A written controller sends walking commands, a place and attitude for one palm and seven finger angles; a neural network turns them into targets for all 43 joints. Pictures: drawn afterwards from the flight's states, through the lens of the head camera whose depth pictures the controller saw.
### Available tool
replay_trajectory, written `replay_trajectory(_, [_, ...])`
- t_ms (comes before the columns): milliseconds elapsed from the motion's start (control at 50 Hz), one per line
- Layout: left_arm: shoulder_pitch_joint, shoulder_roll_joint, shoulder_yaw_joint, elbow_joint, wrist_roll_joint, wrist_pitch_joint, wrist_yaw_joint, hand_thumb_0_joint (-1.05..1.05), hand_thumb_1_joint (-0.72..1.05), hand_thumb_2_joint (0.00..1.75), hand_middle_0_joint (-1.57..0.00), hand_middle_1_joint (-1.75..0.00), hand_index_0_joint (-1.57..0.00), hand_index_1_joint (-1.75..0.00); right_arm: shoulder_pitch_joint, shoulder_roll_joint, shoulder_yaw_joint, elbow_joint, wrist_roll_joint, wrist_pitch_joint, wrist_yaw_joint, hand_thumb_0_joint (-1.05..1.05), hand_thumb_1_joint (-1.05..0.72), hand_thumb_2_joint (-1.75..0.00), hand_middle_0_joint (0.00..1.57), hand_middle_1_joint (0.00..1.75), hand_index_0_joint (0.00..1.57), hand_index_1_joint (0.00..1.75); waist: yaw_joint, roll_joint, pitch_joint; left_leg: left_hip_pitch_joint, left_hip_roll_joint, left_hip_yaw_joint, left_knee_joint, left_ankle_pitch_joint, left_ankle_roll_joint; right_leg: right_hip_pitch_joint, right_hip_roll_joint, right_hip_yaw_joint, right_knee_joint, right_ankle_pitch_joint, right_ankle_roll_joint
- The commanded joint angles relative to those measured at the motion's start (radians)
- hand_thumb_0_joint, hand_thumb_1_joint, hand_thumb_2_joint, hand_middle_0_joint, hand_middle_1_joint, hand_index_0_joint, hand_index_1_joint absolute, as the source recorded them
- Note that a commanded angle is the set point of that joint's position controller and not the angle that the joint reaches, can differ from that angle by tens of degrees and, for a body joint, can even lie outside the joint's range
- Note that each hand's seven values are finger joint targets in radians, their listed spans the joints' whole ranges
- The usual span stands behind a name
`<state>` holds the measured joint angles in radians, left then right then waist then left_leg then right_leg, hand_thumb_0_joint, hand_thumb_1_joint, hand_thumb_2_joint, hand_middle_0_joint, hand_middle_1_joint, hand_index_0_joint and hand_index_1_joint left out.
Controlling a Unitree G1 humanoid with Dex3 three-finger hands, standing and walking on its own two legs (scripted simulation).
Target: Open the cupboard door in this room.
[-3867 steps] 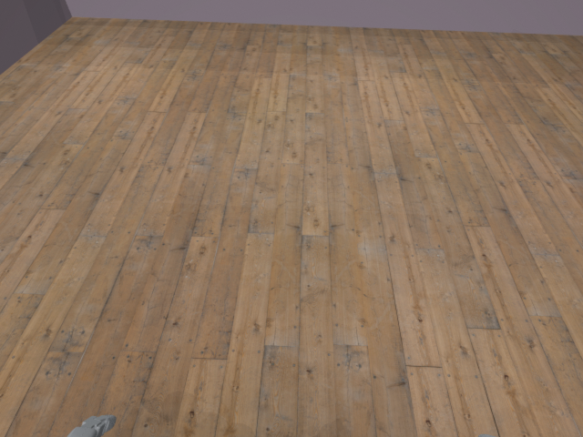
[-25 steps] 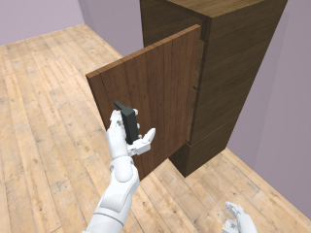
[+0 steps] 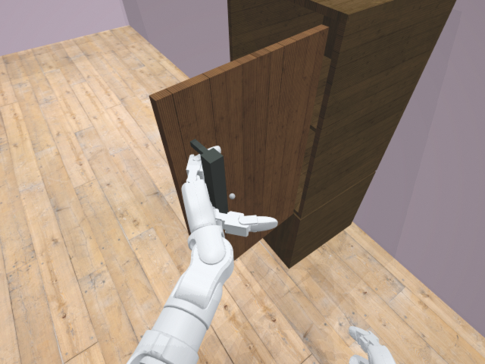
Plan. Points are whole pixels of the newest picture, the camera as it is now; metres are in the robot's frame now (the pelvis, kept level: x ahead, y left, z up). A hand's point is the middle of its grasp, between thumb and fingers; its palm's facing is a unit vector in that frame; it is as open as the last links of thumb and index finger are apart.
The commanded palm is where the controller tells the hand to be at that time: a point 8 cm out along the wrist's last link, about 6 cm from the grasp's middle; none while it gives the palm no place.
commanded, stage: slide the hand sideways off the handle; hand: left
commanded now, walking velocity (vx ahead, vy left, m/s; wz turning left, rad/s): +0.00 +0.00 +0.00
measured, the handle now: (208, 182) +0.40 +0.08 +0.09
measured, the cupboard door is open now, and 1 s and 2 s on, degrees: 96 99 99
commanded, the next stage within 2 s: draw the hand back to the body in 1.28 s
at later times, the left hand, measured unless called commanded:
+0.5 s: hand (230, 215) +0.32 +0.04 +0.09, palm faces -0.15 -0.99 +0.01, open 16.1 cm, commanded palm +0.29 +0.10 +0.09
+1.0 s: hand (198, 243) +0.28 +0.09 +0.09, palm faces -0.09 -1.00 -0.03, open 16.2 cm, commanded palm +0.25 +0.14 +0.09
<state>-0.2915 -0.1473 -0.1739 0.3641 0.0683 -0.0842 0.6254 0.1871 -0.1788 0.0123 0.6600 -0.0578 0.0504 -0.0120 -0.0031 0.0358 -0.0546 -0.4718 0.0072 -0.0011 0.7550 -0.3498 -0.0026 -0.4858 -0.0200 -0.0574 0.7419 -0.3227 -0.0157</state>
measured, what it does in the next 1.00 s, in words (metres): stands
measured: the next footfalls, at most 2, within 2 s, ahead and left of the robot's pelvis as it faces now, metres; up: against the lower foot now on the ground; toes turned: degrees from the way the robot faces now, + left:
none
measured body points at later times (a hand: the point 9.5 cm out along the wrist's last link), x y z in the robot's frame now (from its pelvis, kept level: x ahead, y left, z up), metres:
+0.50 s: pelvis +0.00 +0.01 +0.00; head +0.01 -0.01 +0.45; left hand +0.33 +0.10 +0.10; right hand +0.15 -0.22 -0.09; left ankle +0.02 +0.12 -0.71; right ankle +0.04 -0.11 -0.71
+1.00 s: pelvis +0.04 -0.02 +0.00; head +0.05 -0.03 +0.45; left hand +0.28 +0.14 +0.09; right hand +0.23 -0.23 -0.07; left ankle +0.02 +0.12 -0.71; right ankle +0.04 -0.11 -0.71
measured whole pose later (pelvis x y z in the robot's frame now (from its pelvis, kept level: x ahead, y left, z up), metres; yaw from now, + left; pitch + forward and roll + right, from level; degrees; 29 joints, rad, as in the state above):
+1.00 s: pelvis +0.04 -0.02 +0.00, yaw +0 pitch +4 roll +0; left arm 0.29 0.12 -0.09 -0.17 -0.12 -0.12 -0.07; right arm 0.21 -0.22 0.04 0.49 0.01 -0.08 -0.03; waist 0.02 0.04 -0.05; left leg -0.40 0.03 0.00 0.73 -0.40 -0.02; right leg -0.42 0.00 -0.06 0.74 -0.38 -0.03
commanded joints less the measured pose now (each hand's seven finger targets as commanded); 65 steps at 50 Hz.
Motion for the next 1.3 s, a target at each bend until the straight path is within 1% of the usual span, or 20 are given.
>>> replay_trajectory(0, [-0.413,-0.075,-0.035,-0.190,0.030,-0.043,0.017,0.00,-0.50,0.30,-0.15,-0.30,-0.15,-0.30,-0.113,-0.088,-0.029,-0.154,0.001,-0.052,-0.007,0.00,-0.90,-0.90,0.20,0.30,0.20,0.30,-0.027,-0.116,-0.233,0.072,-0.015,-0.009,-0.128,0.041,0.007,0.072,0.018,-0.003,-0.137,-0.010,-0.020])
replay_trajectory(60, [-0.433,-0.057,-0.012,-0.169,0.022,-0.040,0.018,0.00,-0.50,0.30,-0.15,-0.30,-0.15,-0.30,-0.114,-0.089,-0.026,-0.147,0.002,-0.051,-0.012,0.00,-0.90,-0.90,0.20,0.30,0.20,0.30,-0.029,-0.123,-0.226,0.062,-0.018,-0.009,-0.130,0.017,0.008,0.068,0.016,0.002,-0.147,-0.032,-0.017])
replay_trajectory(80, [-0.378,0.009,-0.211,-0.165,0.113,-0.080,-0.187,0.00,-0.50,0.30,-0.15,-0.30,-0.15,-0.30,-0.039,-0.116,-0.027,-0.121,0.006,-0.042,-0.016,0.00,-0.90,-0.90,0.20,0.30,0.20,0.30,-0.101,-0.189,-0.178,0.100,-0.010,-0.009,-0.123,0.039,0.024,0.035,0.013,0.022,-0.143,0.039,-0.020])
replay_trajectory(100, [-0.445,0.080,-0.142,-0.215,0.078,-0.126,-0.295,0.00,-0.50,0.30,-0.15,-0.30,-0.15,-0.30,-0.035,-0.117,-0.028,-0.155,0.016,-0.047,-0.029,0.00,-0.90,-0.90,0.20,0.30,0.20,0.30,-0.079,-0.149,-0.224,0.103,-0.014,-0.010,-0.120,0.054,0.029,0.052,0.008,0.021,-0.136,0.064,-0.024])
replay_trajectory(140, [-0.476,0.099,-0.166,-0.258,0.030,-0.174,-0.459,0.00,-0.50,0.30,-0.15,-0.30,-0.15,-0.30,-0.035,-0.117,-0.021,-0.179,0.037,-0.063,-0.046,0.00,-0.90,-0.90,0.20,0.30,0.20,0.30,-0.076,-0.040,-0.260,0.152,-0.019,-0.011,-0.121,0.052,0.030,0.063,0.008,0.028,-0.123,0.077,-0.028])
replay_trajectory(200, [-0.468,0.078,-0.138,-0.197,-0.134,-0.149,-0.633,0.00,-0.50,0.30,-0.15,-0.30,-0.15,-0.30,-0.052,-0.119,-0.002,-0.203,0.077,-0.096,-0.065,0.00,-0.90,-0.90,0.20,0.30,0.20,0.30,-0.079,-0.022,-0.219,0.163,-0.021,-0.031,-0.151,-0.020,0.021,0.051,0.022,0.010,-0.138,0.025,-0.025])
replay_trajectory(240, [-0.442,0.064,-0.080,-0.168,-0.215,-0.116,-0.637,0.00,-0.50,0.30,-0.15,-0.30,-0.15,-0.30,-0.065,-0.122,0.006,-0.208,0.087,-0.125,-0.064,0.00,-0.90,-0.90,0.20,0.30,0.20,0.30,-0.057,-0.071,-0.193,0.136,-0.023,-0.044,-0.174,-0.067,0.014,0.058,0.027,-0.002,-0.151,-0.023,-0.019])
replay_trajectory(280, [-0.363,0.080,-0.021,-0.175,-0.240,-0.109,-0.610,0.00,-0.50,0.30,-0.15,-0.30,-0.15,-0.30,-0.060,-0.126,0.004,-0.213,0.086,-0.148,-0.050,0.00,-0.90,-0.90,0.20,0.30,0.20,0.30,-0.024,-0.107,-0.185,0.119,-0.021,-0.044,-0.189,-0.062,0.008,0.072,0.027,-0.014,-0.147,-0.031,-0.016])
replay_trajectory(340, [-0.250,0.150,0.038,-0.219,-0.201,-0.134,-0.566,0.00,-0.50,0.30,-0.15,-0.30,-0.15,-0.30,-0.049,-0.131,-0.002,-0.224,0.073,-0.160,-0.023,0.00,-0.90,-0.90,0.20,0.30,0.20,0.30,0.013,-0.134,-0.200,0.108,-0.017,-0.027,-0.182,0.012,0.008,0.110,0.025,-0.006,-0.142,0.010,-0.016])
replay_trajectory(440, [-0.104,0.194,0.050,-0.343,-0.145,-0.157,-0.554,0.00,-0.50,0.30,-0.15,-0.30,-0.15,-0.30,-0.056,-0.129,-0.010,-0.260,0.068,-0.152,0.004,0.00,-0.90,-0.90,0.20,0.30,0.20,0.30,0.029,-0.110,-0.200,0.116,-0.006,-0.005,-0.177,0.073,0.010,0.145,0.025,0.006,-0.135,0.065,-0.019])
replay_trajectory(480, [-0.098,0.190,0.036,-0.415,-0.136,-0.153,-0.552,0.00,-0.50,0.30,-0.15,-0.30,-0.15,-0.30,-0.063,-0.119,-0.010,-0.273,0.069,-0.150,0.006,0.00,-0.90,-0.90,0.20,0.30,0.20,0.30,0.023,-0.070,-0.195,0.126,-0.008,0.003,-0.176,0.066,0.012,0.145,0.022,0.013,-0.140,0.066,-0.016])
replay_trajectory(560, [0.016,0.248,0.081,-0.484,-0.135,-0.125,-0.562,0.00,-0.50,0.30,-0.15,-0.30,-0.15,-0.30,-0.073,-0.118,-0.007,-0.284,0.069,-0.139,-0.003,0.00,-0.90,-0.90,0.20,0.30,0.20,0.30,0.028,-0.079,-0.182,0.118,-0.011,0.013,-0.173,0.080,0.016,0.175,0.022,0.026,-0.154,0.094,-0.013])
replay_trajectory(600, [0.056,0.231,0.062,-0.526,-0.147,-0.113,-0.579,0.00,-0.50,0.30,-0.15,-0.30,-0.15,-0.30,-0.078,-0.113,-0.004,-0.289,0.071,-0.141,-0.007,0.00,-0.90,-0.90,0.20,0.30,0.20,0.30,0.020,-0.070,-0.165,0.122,-0.014,0.015,-0.168,0.083,0.016,0.174,0.022,0.026,-0.160,0.107,-0.010])
replay_trajectory(640, [0.103,0.265,0.100,-0.545,-0.163,-0.104,-0.595,0.00,-0.50,0.30,-0.15,-0.30,-0.15,-0.30,-0.077,-0.117,-0.005,-0.287,0.070,-0.143,-0.014,0.00,-0.90,-0.90,0.20,0.30,0.20,0.30,0.023,-0.116,-0.172,0.117,-0.016,0.014,-0.160,0.102,0.019,0.191,0.025,0.029,-0.164,0.128,-0.007])
replay_trajectory(740, [0.254,0.276,0.119,-0.629,-0.182,-0.096,-0.632,0.00,-0.50,0.30,-0.15,-0.30,-0.15,-0.30,-0.070,-0.114,-0.005,-0.295,0.070,-0.156,-0.016,0.00,-0.90,-0.90,0.20,0.30,0.20,0.30,0.031,-0.062,-0.192,0.130,-0.024,0.017,-0.140,0.178,0.015,0.214,0.022,0.025,-0.136,0.244,-0.008])
replay_trajectory(820, [0.370,0.290,0.131,-0.707,-0.190,-0.096,-0.655,0.00,-0.50,0.30,-0.15,-0.30,-0.15,-0.30,-0.055,-0.113,-0.009,-0.311,0.068,-0.168,-0.013,0.00,-0.90,-0.90,0.20,0.30,0.20,0.30,0.025,-0.078,-0.199,0.128,-0.024,0.019,-0.118,0.228,0.016,0.219,0.020,0.024,-0.113,0.342,0.001])
replay_trajectory(940, [0.454,0.315,0.137,-0.789,-0.199,-0.112,-0.697,0.00,-0.50,0.30,-0.15,-0.30,-0.15,-0.30,-0.043,-0.121,-0.011,-0.322,0.070,-0.187,-0.019,0.00,-0.90,-0.90,0.20,0.30,0.20,0.30,0.007,-0.059,-0.176,0.108,-0.027,0.012,-0.083,0.218,0.019,0.184,0.018,0.033,-0.098,0.331,0.005])
replay_trajectory(1140, [0.643,0.364,0.192,-0.849,-0.243,-0.144,-0.772,0.00,-0.50,0.30,-0.15,-0.30,-0.15,-0.30,-0.021,-0.134,-0.014,-0.338,0.074,-0.236,-0.032,0.00,-0.90,-0.90,0.20,0.30,0.20,0.30,0.012,-0.080,-0.167,0.052,-0.031,0.000,-0.038,0.198,0.020,0.162,0.012,0.043,-0.074,0.325,0.015])
replay_trajectory(1240, [0.660,0.379,0.211,-0.874,-0.266,-0.159,-0.794,0.00,-0.50,0.30,-0.15,-0.30,-0.15,-0.30,-0.021,-0.141,-0.014,-0.342,0.077,-0.260,-0.039,0.00,-0.90,-0.90,0.20,0.30,0.20,0.30,0.012,-0.072,-0.164,0.030,-0.032,-0.006,-0.024,0.165,0.020,0.140,0.011,0.049,-0.073,0.252,0.014])
replay_trajectory(1280, [0.606,0.367,0.185,-0.883,-0.266,-0.164,-0.797,0.00,-0.50,0.30,-0.15,-0.30,-0.15,-0.30,-0.020,-0.142,-0.013,-0.338,0.079,-0.271,-0.042,0.00,-0.90,-0.90,0.20,0.30,0.20,0.30,-0.005,-0.059,-0.147,0.025,-0.031,-0.010,-0.020,0.133,0.018,0.104,0.011,0.047,-0.074,0.194,0.014])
